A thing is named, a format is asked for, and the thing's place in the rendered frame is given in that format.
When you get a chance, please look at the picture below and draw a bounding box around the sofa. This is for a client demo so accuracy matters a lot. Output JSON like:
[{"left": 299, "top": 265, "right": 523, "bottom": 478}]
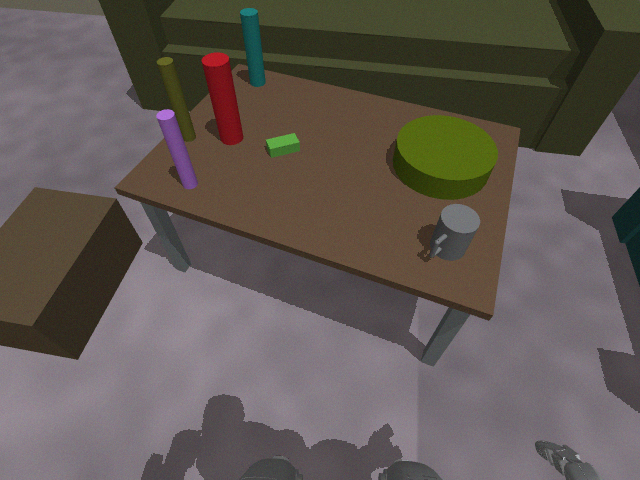
[{"left": 99, "top": 0, "right": 640, "bottom": 156}]

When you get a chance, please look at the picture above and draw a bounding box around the armchair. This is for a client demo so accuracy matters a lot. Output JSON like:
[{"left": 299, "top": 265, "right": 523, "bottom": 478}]
[{"left": 612, "top": 188, "right": 640, "bottom": 286}]

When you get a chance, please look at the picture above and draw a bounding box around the right robot hand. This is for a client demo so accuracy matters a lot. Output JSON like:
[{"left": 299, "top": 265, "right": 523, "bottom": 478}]
[{"left": 535, "top": 440, "right": 603, "bottom": 480}]

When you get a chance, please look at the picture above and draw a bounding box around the coffee table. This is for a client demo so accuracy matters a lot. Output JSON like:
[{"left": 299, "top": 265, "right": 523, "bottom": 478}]
[{"left": 114, "top": 64, "right": 521, "bottom": 367}]

